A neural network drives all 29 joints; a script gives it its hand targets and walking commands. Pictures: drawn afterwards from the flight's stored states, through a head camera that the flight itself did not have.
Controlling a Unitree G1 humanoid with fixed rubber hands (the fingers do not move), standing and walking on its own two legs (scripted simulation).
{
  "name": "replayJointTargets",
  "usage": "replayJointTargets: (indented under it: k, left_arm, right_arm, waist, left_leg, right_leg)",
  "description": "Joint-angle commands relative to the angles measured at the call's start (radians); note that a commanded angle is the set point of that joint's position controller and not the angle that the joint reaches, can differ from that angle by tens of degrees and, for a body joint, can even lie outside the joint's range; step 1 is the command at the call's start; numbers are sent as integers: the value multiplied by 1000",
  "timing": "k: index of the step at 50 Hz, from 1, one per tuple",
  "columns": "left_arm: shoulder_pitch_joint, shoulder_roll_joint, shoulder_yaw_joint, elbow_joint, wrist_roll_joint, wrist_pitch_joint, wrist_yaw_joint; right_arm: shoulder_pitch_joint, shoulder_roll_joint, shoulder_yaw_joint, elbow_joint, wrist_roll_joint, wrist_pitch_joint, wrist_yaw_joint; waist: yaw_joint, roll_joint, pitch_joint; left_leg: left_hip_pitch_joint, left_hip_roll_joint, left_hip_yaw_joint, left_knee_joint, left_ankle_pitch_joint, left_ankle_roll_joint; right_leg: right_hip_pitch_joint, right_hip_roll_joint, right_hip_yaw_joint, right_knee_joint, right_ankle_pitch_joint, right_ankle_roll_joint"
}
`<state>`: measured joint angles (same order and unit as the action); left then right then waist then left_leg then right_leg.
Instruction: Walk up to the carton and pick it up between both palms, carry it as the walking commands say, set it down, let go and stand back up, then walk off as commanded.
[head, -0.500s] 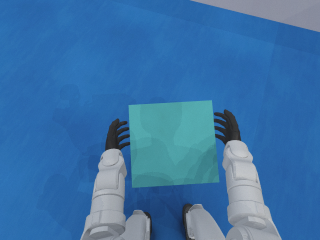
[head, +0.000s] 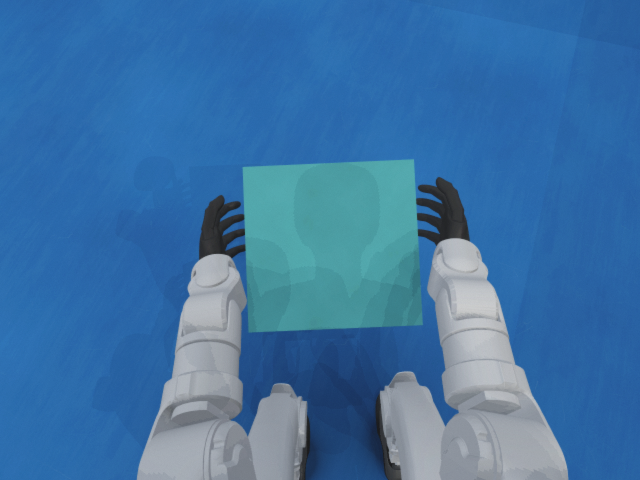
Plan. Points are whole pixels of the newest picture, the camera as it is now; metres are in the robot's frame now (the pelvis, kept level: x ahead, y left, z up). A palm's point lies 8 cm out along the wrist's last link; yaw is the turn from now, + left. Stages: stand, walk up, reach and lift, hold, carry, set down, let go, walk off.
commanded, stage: set down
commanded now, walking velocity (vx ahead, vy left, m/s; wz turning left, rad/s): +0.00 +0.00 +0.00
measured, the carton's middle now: (330, 247) +0.43 +0.01 -0.13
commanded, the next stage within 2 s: none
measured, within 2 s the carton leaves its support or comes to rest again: neither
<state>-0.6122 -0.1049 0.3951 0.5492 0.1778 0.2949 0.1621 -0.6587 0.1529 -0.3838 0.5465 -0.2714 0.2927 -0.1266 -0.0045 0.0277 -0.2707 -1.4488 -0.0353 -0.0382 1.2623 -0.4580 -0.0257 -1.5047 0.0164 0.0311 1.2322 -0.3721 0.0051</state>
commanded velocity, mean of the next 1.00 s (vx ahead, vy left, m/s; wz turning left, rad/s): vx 0.00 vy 0.00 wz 0.00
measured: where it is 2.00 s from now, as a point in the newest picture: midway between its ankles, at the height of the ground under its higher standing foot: (344, 462)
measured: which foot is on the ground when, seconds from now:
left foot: down 0.00-1.00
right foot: down 0.00-1.00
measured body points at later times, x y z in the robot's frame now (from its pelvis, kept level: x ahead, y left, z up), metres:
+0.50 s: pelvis -0.02 +0.02 -0.07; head +0.20 +0.01 +0.32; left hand +0.43 +0.15 -0.14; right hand +0.44 -0.15 -0.14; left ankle +0.05 +0.13 -0.60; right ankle +0.08 -0.12 -0.60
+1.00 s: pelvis -0.03 +0.00 -0.15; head +0.23 -0.01 +0.22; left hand +0.46 +0.14 -0.23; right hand +0.46 -0.16 -0.23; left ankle +0.05 +0.13 -0.60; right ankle +0.08 -0.12 -0.60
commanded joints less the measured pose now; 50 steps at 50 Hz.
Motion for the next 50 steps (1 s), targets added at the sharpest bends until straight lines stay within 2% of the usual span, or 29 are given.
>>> replayJointTargets:
  k: [1, 2, 3, 4, 6, 8, 9, 12, 13, 14, 15, 18, 19, 20, 22, 24, 25, 26, 29, 30, 31, 36, 40, 41, 42, 43, 44, 47, 50]
  left_arm:
    - [-791, -947, -563, 59, -140, 0, -450]
    - [-845, -944, -585, 41, -162, 2, -442]
    - [-833, -967, -579, 32, -128, 3, -429]
    - [-835, -959, -582, 17, -158, -10, -414]
    - [-915, -971, -609, -32, -178, -22, -389]
    - [-913, -948, -587, 0, -165, -22, -373]
    - [-998, -991, -634, -75, -205, -35, -367]
    - [-987, -912, -573, 6, -195, -26, -367]
    - [-964, -909, -570, 7, -178, -20, -356]
    - [-1004, -889, -543, 23, -176, -13, -356]
    - [-946, -892, -508, 74, -149, -1, -360]
    - [-963, -956, -514, 77, -157, 6, -355]
    - [-1014, -935, -503, 75, -154, 1, -354]
    - [-962, -956, -472, 127, -147, 14, -347]
    - [-954, -963, -495, 107, -131, 4, -351]
    - [-953, -975, -493, 125, -160, -13, -345]
    - [-1073, -968, -593, -23, -218, -42, -335]
    - [-1019, -990, -588, 41, -214, -38, -322]
    - [-1064, -899, -591, -4, -219, -69, -310]
    - [-1113, -909, -634, -81, -234, -77, -296]
    - [-1154, -880, -633, -114, -241, -80, -283]
    - [-1052, -909, -654, -8, -226, -36, -270]
    - [-1115, -855, -588, 41, -218, -15, -291]
    - [-1145, -876, -587, 20, -219, -13, -295]
    - [-1168, -853, -564, 38, -218, -8, -305]
    - [-1150, -835, -535, 81, -198, 1, -306]
    - [-1160, -873, -542, 75, -204, -1, -308]
    - [-1164, -854, -514, 79, -201, -26, -309]
    - [-1286, -805, -537, 28, -244, -48, -317]
  right_arm:
    - [-601, 936, 522, 126, 127, 29, 346]
    - [-636, 893, 516, 94, 122, 23, 348]
    - [-652, 892, 531, 111, 158, 22, 359]
    - [-773, 894, 603, 19, 214, 8, 359]
    - [-717, 888, 557, 100, 219, 7, 370]
    - [-743, 915, 558, 142, 234, 9, 371]
    - [-739, 876, 535, 125, 205, 4, 369]
    - [-751, 916, 508, 156, 170, 12, 349]
    - [-722, 903, 508, 202, 177, 20, 349]
    - [-700, 908, 441, 285, 140, 35, 358]
    - [-669, 894, 430, 302, 131, 44, 352]
    - [-703, 881, 396, 294, 120, 39, 368]
    - [-772, 835, 406, 261, 133, 28, 367]
    - [-745, 868, 408, 299, 137, 36, 360]
    - [-780, 835, 391, 254, 136, 17, 371]
    - [-746, 820, 379, 245, 96, 7, 372]
    - [-805, 838, 438, 176, 159, -15, 366]
    - [-860, 811, 468, 155, 194, -30, 362]
    - [-825, 872, 493, 183, 214, -29, 353]
    - [-848, 837, 497, 168, 235, -38, 353]
    - [-853, 821, 504, 153, 242, -44, 341]
    - [-910, 758, 544, 96, 248, -26, 329]
    - [-929, 825, 508, 165, 238, 14, 323]
    - [-857, 811, 479, 218, 219, 22, 318]
    - [-878, 813, 447, 248, 198, 30, 321]
    - [-933, 798, 447, 240, 225, 31, 327]
    - [-872, 792, 431, 273, 204, 27, 327]
    - [-1007, 780, 487, 177, 239, -3, 309]
    - [-1064, 774, 480, 147, 251, -14, 300]
  waist:
    - [-12, -16, -759]
    - [-62, -2, -748]
    - [26, 59, -787]
    - [52, 8, -893]
    - [6, 58, -931]
    - [35, 21, -921]
    - [-34, 39, -953]
    - [-56, -81, -900]
    - [-18, -37, -915]
    - [-53, -46, -831]
    - [-27, -39, -786]
    - [-67, -28, -847]
    - [-30, 27, -825]
    - [-18, -1, -805]
    - [-33, 32, -815]
    - [-93, -29, -844]
    - [-64, -21, -1037]
    - [-42, 49, -990]
    - [-49, -54, -1021]
    - [-38, 22, -1085]
    - [-45, 8, -1104]
    - [-33, 56, -1166]
    - [-50, -25, -1048]
    - [-55, 40, -965]
    - [-69, -11, -928]
    - [-36, 9, -922]
    - [-69, 26, -920]
    - [-7, -18, -1018]
    - [-42, -53, -1013]
  left_leg:
    - [164, -128, 25, -129, 81, 15]
    - [188, -120, 19, -126, 76, 14]
    - [190, -116, 28, -115, 124, 14]
    - [226, -117, 29, -88, 126, 17]
    - [249, -112, 35, -65, 183, 2]
    - [204, -117, 38, -48, 165, 5]
    - [213, -125, 33, -33, 144, -9]
    - [142, -124, 32, 17, 78, 12]
    - [150, -125, 44, 16, 111, 4]
    - [120, -129, 37, -2, 61, 0]
    - [98, -126, 49, 1, 28, 6]
    - [132, -127, 38, 29, 81, -6]
    - [97, -134, 54, 40, 55, -11]
    - [114, -128, 44, 28, 37, -6]
    - [93, -126, 50, 69, 137, -20]
    - [124, -124, 23, 100, 187, -25]
    - [183, -121, 20, 137, 291, -30]
    - [203, -119, 32, 135, 304, -41]
    - [107, -138, 33, 169, 304, -19]
    - [180, -137, 38, 182, 323, -30]
    - [147, -138, 37, 215, 359, -34]
    - [185, -140, 61, 237, 261, -35]
    - [34, -143, 73, 252, 102, -7]
    - [-35, -146, 103, 270, 151, -19]
    - [-87, -142, 92, 263, 116, -15]
    - [-55, -136, 86, 257, 91, -11]
    - [-65, -138, 90, 268, 107, -20]
    - [-108, -156, 96, 331, 160, -15]
    - [-186, -148, 92, 361, 143, -10]
  right_leg:
    - [639, 111, 31, -97, 96, 2]
    - [558, 115, -7, -56, 108, 2]
    - [546, 119, 11, -28, 153, -8]
    - [574, 127, -7, 0, 136, 3]
    - [483, 129, -25, 34, 190, -8]
    - [483, 132, -28, 61, 190, 1]
    - [468, 133, -28, 67, 173, -7]
    - [477, 130, -40, 78, 112, 18]
    - [491, 130, -38, 92, 134, 12]
    - [409, 132, -53, 90, 101, 12]
    - [420, 132, -36, 85, 55, 12]
    - [355, 141, -60, 124, 102, 1]
    - [358, 130, -37, 127, 66, -10]
    - [363, 132, -50, 139, 49, -11]
    - [281, 129, -52, 169, 130, -13]
    - [212, 137, -82, 196, 145, -5]
    - [276, 141, -68, 222, 227, -5]
    - [214, 134, -66, 234, 218, -14]
    - [253, 139, -68, 268, 298, 15]
    - [224, 141, -66, 286, 285, 6]
    - [225, 149, -59, 299, 331, 8]
    - [206, 145, -90, 347, 222, 10]
    - [198, 142, -95, 349, 129, 22]
    - [209, 139, -72, 344, 189, 6]
    - [191, 139, -84, 349, 174, 13]
    - [178, 127, -85, 361, 134, 18]
    - [174, 126, -81, 355, 154, 5]
    - [209, 126, -70, 394, 198, 15]
    - [212, 130, -77, 427, 221, 24]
